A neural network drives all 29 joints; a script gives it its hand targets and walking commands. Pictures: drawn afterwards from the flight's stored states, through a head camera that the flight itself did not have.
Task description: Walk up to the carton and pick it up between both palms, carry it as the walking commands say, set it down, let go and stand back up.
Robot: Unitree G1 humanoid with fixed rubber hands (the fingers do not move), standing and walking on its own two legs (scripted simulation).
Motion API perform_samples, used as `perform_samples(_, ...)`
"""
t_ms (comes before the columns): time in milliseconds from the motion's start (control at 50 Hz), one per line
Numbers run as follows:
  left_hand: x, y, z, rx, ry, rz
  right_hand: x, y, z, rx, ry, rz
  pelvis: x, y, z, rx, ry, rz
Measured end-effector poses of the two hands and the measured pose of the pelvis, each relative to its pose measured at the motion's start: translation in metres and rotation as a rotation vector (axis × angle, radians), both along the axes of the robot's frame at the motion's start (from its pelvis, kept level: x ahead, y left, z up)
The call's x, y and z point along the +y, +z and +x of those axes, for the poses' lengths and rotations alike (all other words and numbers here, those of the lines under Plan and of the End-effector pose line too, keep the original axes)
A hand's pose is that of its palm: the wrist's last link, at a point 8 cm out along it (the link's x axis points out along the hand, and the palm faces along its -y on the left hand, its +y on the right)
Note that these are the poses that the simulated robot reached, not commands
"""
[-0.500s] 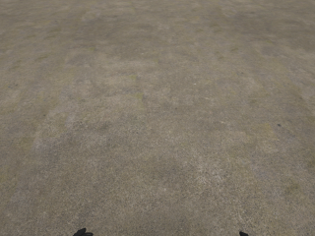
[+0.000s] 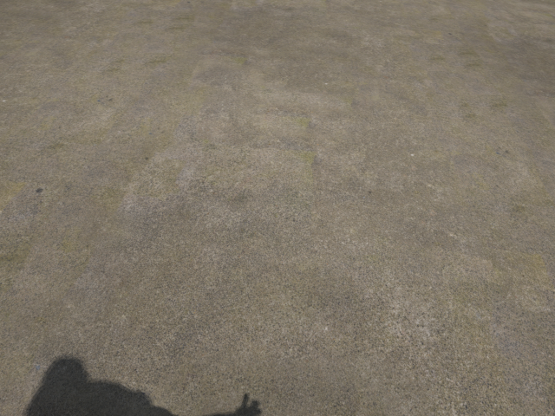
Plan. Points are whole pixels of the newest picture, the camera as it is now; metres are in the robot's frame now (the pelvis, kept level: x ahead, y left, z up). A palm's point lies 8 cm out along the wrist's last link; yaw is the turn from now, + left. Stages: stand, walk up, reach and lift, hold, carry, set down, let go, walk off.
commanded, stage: walk up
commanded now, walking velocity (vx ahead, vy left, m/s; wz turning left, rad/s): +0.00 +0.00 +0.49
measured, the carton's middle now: out of the picture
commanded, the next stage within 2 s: none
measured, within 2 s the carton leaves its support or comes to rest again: neither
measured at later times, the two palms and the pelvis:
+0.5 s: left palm out of the picture +0.00 +0.26 -0.11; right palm out of the picture +0.08 -0.26 -0.10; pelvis -0.03 -0.01 +0.02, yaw +14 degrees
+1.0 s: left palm out of the picture -0.21 +0.21 -0.12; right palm (377, 399) +0.19 -0.14 -0.10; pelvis -0.06 +0.00 +0.01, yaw +31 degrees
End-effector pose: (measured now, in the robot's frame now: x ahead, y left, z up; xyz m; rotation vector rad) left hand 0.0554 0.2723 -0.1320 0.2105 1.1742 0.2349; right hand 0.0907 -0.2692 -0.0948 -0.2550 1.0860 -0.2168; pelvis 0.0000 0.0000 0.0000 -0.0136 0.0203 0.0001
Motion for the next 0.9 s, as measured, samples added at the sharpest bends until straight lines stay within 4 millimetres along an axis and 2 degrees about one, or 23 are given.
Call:
perform_samples(60,0.012,-0.008,-0.009,0.033,0.023,-0.02,0.022,-0.002,0.002,0.011,0.036,-0.006,0.013,-0.001,-0.003,-0.006,0.023,0.014)
perform_samples(120,0.011,0.003,-0.006,0.017,0.039,-0.049,0.039,0.003,-0.008,0.053,0.065,-0.002,0.022,0.011,-0.007,-0.008,0.058,-0.011)
perform_samples(180,0.012,0.013,-0.001,-0.019,0.051,-0.068,0.047,0.007,-0.016,0.081,0.079,0.003,0.027,0.019,-0.012,-0.004,0.091,-0.031)
perform_samples(300,0.016,0.019,-0.011,-0.037,0.092,-0.068,0.04,0.015,-0.023,0.079,0.116,-0.016,0.025,0.024,-0.022,0.009,0.151,-0.04)
perform_samples(420,0.005,0.019,-0.034,-0.021,0.151,-0.052,0.02,0.012,-0.022,0.088,0.165,-0.037,0.008,0.021,-0.03,0.019,0.212,-0.021)
perform_samples(500,-0.011,0.022,-0.056,-0.01,0.197,-0.023,0.007,-0.001,-0.014,0.094,0.202,-0.01,-0.009,0.018,-0.035,0.03,0.251,0.0)
perform_samples(560,-0.023,0.026,-0.082,0.008,0.235,0.016,-0.001,-0.015,-0.003,0.097,0.235,0.016,-0.022,0.013,-0.038,0.026,0.264,0.015)
perform_samples(680,-0.036,0.048,-0.14,0.065,0.349,0.063,0.01,-0.012,0.024,0.108,0.358,0.066,-0.035,0.027,-0.038,0.014,0.332,0.068)
perform_samples(780,-0.047,0.053,-0.168,0.073,0.406,0.061,0.032,-0.015,0.052,0.091,0.423,0.111,-0.034,0.028,-0.042,0.017,0.397,0.073)
perform_samples(900,-0.061,0.038,-0.214,0.125,0.507,-0.003,0.08,-0.011,0.085,0.047,0.529,0.121,-0.024,0.023,-0.05,0.025,0.467,0.061)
